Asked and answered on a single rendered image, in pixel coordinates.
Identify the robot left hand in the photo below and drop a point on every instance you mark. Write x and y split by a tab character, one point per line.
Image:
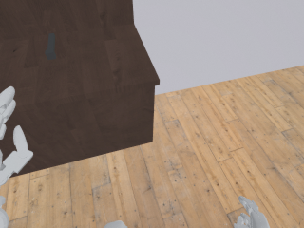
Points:
17	159

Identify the robot right hand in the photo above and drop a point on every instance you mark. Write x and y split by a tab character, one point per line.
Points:
256	219

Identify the counter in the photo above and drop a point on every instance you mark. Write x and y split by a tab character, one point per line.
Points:
95	98

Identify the tap lever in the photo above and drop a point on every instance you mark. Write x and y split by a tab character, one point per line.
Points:
50	51

